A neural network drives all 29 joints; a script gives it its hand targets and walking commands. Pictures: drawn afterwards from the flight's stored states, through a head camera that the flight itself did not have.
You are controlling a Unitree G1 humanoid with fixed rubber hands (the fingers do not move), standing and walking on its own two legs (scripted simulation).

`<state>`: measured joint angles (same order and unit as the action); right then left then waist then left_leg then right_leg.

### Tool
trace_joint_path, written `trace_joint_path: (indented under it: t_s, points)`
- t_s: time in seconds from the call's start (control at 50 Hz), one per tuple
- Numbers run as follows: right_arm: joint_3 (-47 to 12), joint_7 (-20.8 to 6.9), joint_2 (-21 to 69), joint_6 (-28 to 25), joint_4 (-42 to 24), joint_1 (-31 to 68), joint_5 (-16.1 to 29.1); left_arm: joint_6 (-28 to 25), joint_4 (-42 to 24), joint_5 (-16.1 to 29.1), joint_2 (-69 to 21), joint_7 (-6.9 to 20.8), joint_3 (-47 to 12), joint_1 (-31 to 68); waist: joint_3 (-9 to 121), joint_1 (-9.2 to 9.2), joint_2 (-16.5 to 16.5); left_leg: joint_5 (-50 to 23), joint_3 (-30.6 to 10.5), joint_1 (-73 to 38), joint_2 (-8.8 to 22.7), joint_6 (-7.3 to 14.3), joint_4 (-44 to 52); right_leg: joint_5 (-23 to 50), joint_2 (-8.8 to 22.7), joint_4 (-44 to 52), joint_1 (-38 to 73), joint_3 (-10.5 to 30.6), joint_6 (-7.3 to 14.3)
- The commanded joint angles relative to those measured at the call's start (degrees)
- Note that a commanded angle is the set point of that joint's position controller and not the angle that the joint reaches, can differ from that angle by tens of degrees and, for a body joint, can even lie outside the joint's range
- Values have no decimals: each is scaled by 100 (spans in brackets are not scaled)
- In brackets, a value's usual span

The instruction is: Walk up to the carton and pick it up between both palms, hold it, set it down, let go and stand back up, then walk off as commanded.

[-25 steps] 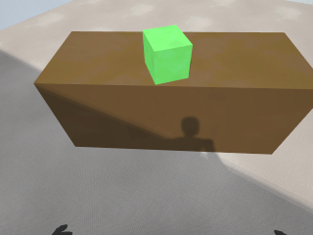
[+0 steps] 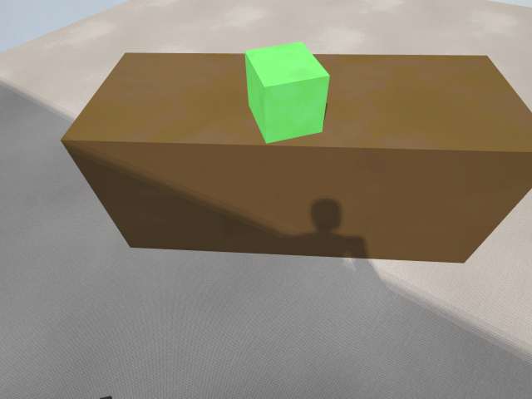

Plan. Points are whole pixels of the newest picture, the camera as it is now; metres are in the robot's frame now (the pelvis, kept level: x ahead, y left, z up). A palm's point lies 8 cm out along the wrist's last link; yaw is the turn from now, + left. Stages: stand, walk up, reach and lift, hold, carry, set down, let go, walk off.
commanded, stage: stand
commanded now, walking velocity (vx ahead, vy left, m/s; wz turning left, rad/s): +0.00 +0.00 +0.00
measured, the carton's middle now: (284, 92) +0.94 -0.01 -0.06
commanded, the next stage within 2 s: none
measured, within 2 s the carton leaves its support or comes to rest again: neither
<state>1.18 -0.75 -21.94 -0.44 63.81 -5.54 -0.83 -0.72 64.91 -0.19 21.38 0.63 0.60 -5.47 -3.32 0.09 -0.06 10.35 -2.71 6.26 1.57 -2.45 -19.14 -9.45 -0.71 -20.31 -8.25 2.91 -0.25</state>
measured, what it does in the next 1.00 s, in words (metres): stands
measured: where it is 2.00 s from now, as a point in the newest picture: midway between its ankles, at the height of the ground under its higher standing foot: outside the picture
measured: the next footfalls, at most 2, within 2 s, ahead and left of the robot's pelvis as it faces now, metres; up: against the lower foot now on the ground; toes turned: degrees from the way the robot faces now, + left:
none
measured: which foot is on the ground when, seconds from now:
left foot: down 0.00-1.00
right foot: down 0.00-1.00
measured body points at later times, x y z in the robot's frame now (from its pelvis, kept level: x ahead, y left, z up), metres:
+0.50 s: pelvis +0.01 +0.00 +0.00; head +0.02 +0.00 +0.45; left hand +0.11 +0.31 -0.13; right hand +0.09 -0.32 -0.12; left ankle +0.00 +0.15 -0.75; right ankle +0.02 -0.12 -0.75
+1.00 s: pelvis +0.01 +0.00 +0.00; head +0.02 +0.00 +0.45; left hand +0.10 +0.31 -0.12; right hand +0.10 -0.32 -0.12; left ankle +0.00 +0.15 -0.75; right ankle +0.02 -0.12 -0.75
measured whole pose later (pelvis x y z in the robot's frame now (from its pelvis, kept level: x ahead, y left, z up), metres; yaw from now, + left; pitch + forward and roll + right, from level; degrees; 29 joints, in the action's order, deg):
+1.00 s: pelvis +0.01 +0.00 +0.00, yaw -1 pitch -2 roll +0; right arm 0.4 -0.3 -22.1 -0.8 62.7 -6.0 -0.6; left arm -0.6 63.9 0.1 21.6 0.1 0.8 -5.4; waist -2.8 0.0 0.6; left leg 10.7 -1.4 4.3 1.9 -2.5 -17.4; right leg -10.3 -0.3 -20.0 -7.2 2.9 -0.3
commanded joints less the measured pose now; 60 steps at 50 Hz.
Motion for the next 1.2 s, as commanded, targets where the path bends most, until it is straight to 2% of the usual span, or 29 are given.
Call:
trace_joint_path:
  t_s: [0.0, 0.02, 0.04, 0.08, 0.12, 0.16, 0.18, 0.26, 0.3, 0.36, 0.4, 0.5, 0.58, 0.6, 0.66, 0.7, 0.76, 0.78, 0.8, 0.86, 0.88, 0.9, 0.92, 0.96, 1.0, 1.06, 1.08, 1.12, 1.18]
  points:
    - [224, 57, -1153, -127, -277, 213, 3, -123, -297, 10, 1198, -84, 178, 233, 374, -23, 77, -236, -230, -5, 481, 295, 175, 383, 717, 450, -3, 540, 133]
    - [179, 18, -1007, -113, -344, 214, 13, -116, -354, 32, 1039, -115, 133, 404, 9, 119, 165, -89, -236, 225, 449, 270, 315, 438, 721, 366, -202, 461, 114]
    - [175, 28, -986, -98, -308, 165, 14, -84, -304, 40, 1208, -90, 220, 166, 206, -51, 173, -223, -293, 96, 473, 284, 282, 265, 653, 391, 11, 413, 129]
    - [227, 58, -1122, -109, -350, 309, 14, -79, -339, -29, 1257, -106, 206, 225, 374, 5, -194, -527, -272, -123, 491, 295, 201, 352, 664, 404, -30, 397, 121]
    - [206, 82, -1221, -57, -277, 129, 20, -101, -384, 17, 1168, -110, 200, 320, 259, 7, 85, -510, -259, -53, 536, 283, 303, 475, 694, 260, -49, 424, 142]
    - [217, 132, -1227, -108, -380, 243, 51, -97, -385, 28, 845, -117, 113, 237, 362, -8, -237, -548, -280, -49, 575, 326, 330, 563, 683, 275, 74, 399, 99]
    - [203, 90, -1152, -79, -357, 340, 22, -110, -292, -5, 914, -111, 86, 240, 212, -12, 304, -465, -359, -98, 605, 303, 450, 433, 619, 193, -160, 307, 137]
    - [196, 62, -1158, -88, -248, 333, -14, -69, -404, -13, 1051, -105, 161, 434, 158, 6, -234, 12, -258, 170, 490, 272, 438, 377, 690, 373, 28, 422, 135]
    - [176, 52, -1155, -94, -282, 253, 22, -69, -310, 8, 1150, -145, 155, 307, 317, 79, 138, -441, -339, -153, 584, 281, 475, 442, 666, 280, -97, 372, 138]
    - [153, 71, -1076, -112, -267, 351, 29, -80, -430, -26, 1103, -127, 187, 263, 798, -11, -327, -790, -205, -288, 607, 251, 283, 705, 738, 196, 223, 392, 154]
    - [134, 66, -914, -126, -252, 185, 24, -83, -359, 39, 1262, -98, 194, 317, 573, -5, 446, -904, -341, -173, 643, 300, 268, 811, 711, 182, 221, 299, 142]
    - [232, 97, -1307, -116, -352, 357, 15, -69, -365, 2, 1010, -84, 160, 321, 329, 43, -271, -780, -63, -100, 508, 181, 218, 1035, 733, 321, 63, 406, 132]
    - [118, 33, -961, -93, -331, 132, 20, -71, -415, -4, 1126, -124, 198, 307, 196, 0, 409, -124, -141, -36, 462, 223, 469, 136, 621, 436, -9, 352, 70]
    - [166, 43, -1020, -102, -250, 198, 2, -77, -387, 31, 1128, -110, 194, 157, 371, -77, 121, -151, -170, -161, 529, 285, 384, 58, 682, 525, 24, 393, 107]
    - [172, 66, -969, -53, -317, 190, 64, -122, -381, 16, 1298, -143, 239, 391, 494, 3, 191, -394, -124, -250, 545, 312, 369, 542, 753, 441, 94, 565, 159]
    - [119, 75, -968, -65, -362, 154, 28, -114, -464, 30, 1126, -156, 181, 223, 537, 73, -132, -724, -176, -309, 563, 349, 334, 1093, 760, 296, 219, 418, 161]
    - [145, 76, -946, -84, -328, -18, 4, -89, -424, -26, 1342, -178, 217, 293, 469, 62, 493, -905, -149, -202, 631, 251, 453, 1101, 712, 182, 309, 220, 188]
    - [167, 109, -1294, -147, -323, 258, -11, -68, -397, 60, 1032, -145, 212, 175, 542, -134, -6, -863, -120, -169, 568, 348, 212, 1175, 803, 433, 361, 521, 190]
    - [213, 84, -1224, -107, -402, 214, 10, -94, -392, -1, 1220, -136, 244, 238, 512, 39, 17, -885, -137, -391, 561, 291, 302, 1257, 763, 316, 241, 306, 148]
    - [117, 77, -941, -90, -441, 167, -30, -102, -373, 29, 1315, -125, 272, 281, 429, 28, 71, -778, -153, -185, 584, 253, 441, 973, 715, 340, 233, 292, 140]
    - [180, 97, -1124, -138, -378, 77, 41, -47, -368, 19, 1206, -128, 253, 208, 366, -27, -486, -816, 17, -81, 549, 253, 260, 1190, 801, 386, 306, 488, 143]
    - [154, 90, -1082, -128, -369, 82, -6, -66, -339, 26, 1186, -99, 216, 125, 335, -22, 67, -813, -219, -124, 615, 316, 455, 874, 722, 169, 248, 335, 157]
    - [119, 106, -1121, -120, -360, 62, 66, -24, -387, 63, 1168, -106, 279, 130, 678, -6, -165, -860, -85, -249, 634, 291, 294, 1049, 774, 239, 387, 376, 179]
    - [96, 115, -1082, -129, -310, 102, 19, -79, -389, 33, 1000, -86, 150, 185, 428, -86, 205, -850, -195, -192, 612, 326, 353, 736, 707, 288, 134, 374, 194]
    - [217, 140, -1240, -81, -447, 250, -18, -81, -406, -32, 1103, -91, 201, 326, 491, 54, -66, -968, -126, -426, 645, 347, 279, 990, 696, 203, 19, 319, 163]
    - [169, 121, -996, -60, -371, 126, 9, -60, -406, -10, 1303, -120, 239, 153, 36, -40, -115, -441, -132, -89, 536, 284, 414, 308, 629, 385, -110, 301, 105]
    - [132, 113, -974, -60, -487, 203, 13, -52, -415, 14, 1190, -114, 237, 238, 302, 50, 216, -404, -121, -220, 633, 303, 327, 509, 645, 368, -27, 278, 117]
    - [133, 110, -1084, -73, -390, 190, 58, -104, -473, 82, 1059, -101, 181, 107, 238, -50, -236, -285, -122, -21, 581, 337, 385, 510, 750, 370, 48, 484, 141]
    - [134, 108, -966, -96, -393, 274, 9, -68, -505, 23, 1116, -98, 175, 203, 422, -30, 167, -478, -126, -102, 609, 305, 423, 384, 642, 286, 114, 319, 104]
